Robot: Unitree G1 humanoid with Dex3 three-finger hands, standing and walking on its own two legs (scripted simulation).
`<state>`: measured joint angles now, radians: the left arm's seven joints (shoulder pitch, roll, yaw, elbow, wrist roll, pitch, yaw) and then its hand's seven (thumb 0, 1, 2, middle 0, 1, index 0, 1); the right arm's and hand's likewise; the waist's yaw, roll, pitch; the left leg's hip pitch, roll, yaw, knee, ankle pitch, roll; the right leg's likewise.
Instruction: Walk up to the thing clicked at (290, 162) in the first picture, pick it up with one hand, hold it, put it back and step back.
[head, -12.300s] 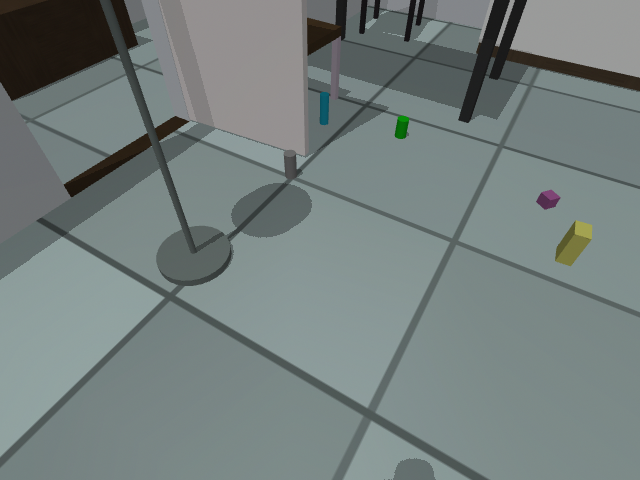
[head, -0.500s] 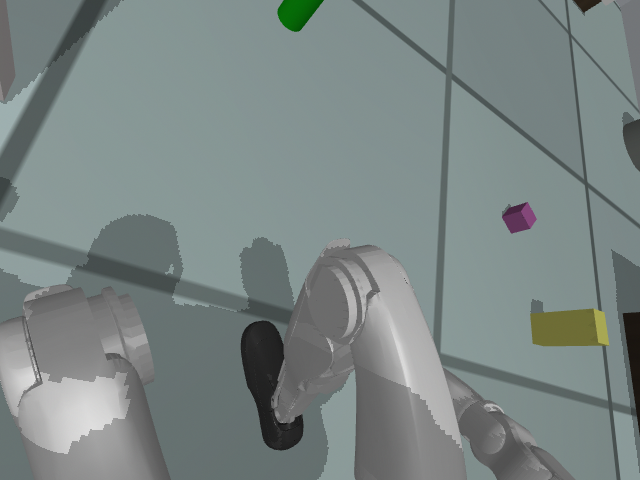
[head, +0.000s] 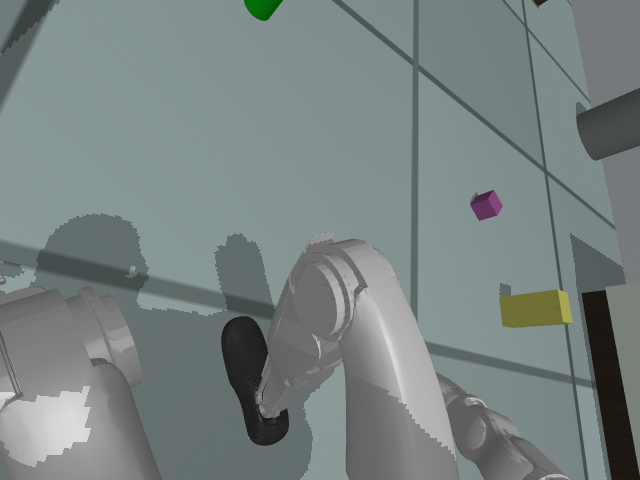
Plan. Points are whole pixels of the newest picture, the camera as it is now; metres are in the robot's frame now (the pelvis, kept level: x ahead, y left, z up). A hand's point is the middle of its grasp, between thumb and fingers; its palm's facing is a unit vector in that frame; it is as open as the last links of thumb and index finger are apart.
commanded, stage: close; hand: left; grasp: from the side
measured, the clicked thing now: out of the picture +0.44 +0.29 -0.22
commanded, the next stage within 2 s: settle in 0.56 s
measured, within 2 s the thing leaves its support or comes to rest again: leaves its support in 1.00 s
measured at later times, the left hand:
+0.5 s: hand out of the picture +0.43 +0.28 -0.19, palm faces +0.33 -0.94 -0.01, open 8.8 cm
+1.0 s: hand out of the picture +0.44 +0.28 -0.18, palm faces +0.34 -0.94 +0.00, open 8.1 cm
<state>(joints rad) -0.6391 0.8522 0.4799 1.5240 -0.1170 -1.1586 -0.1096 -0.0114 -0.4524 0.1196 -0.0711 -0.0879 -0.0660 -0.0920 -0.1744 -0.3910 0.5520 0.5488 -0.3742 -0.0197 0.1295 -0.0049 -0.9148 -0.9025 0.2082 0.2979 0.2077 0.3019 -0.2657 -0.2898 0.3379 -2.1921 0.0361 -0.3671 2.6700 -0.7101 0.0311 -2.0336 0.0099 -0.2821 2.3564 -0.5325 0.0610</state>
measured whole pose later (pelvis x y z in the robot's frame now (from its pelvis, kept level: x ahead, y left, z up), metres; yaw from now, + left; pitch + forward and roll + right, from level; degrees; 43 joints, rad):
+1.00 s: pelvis +0.00 +0.00 +0.01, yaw -1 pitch +12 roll -20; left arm -0.70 0.88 0.46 1.48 -0.07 -1.12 0.00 0.01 -0.10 1.00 -0.77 -1.04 -0.81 -1.04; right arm -0.19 -0.38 0.56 0.55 -0.38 0.02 0.14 -0.01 -0.90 -0.90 0.21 0.30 0.21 0.30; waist -0.27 -0.30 0.35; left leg -2.19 0.03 -0.39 2.66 -0.73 0.02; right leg -2.03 0.01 -0.30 2.34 -0.55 0.06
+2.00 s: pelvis +0.03 -0.02 +0.06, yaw +9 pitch +30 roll -8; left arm -0.63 0.49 0.41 0.91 -0.13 -0.63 -0.22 0.01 -0.15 1.07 -0.82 -1.00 -0.85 -1.00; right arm 0.07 -0.31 0.11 0.65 -0.09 0.05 0.08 0.00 -0.89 -0.90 0.21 0.30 0.21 0.30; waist -0.14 -0.02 -0.05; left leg -2.22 0.03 -0.13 2.40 -0.71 0.01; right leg -2.17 -0.06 -0.10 2.29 -0.64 0.00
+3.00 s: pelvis +0.03 -0.02 +0.10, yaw +13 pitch +32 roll -4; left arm -0.65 0.41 0.40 0.90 -0.12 -0.57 -0.23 0.01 -0.15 1.07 -0.82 -1.00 -0.85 -1.00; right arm 0.14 -0.28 0.03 0.67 -0.05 0.00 0.05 0.00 -0.93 -0.90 0.21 0.30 0.20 0.30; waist -0.12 0.01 -0.14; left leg -2.10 0.02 -0.06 2.23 -0.69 0.01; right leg -2.08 -0.07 -0.05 2.16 -0.64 0.00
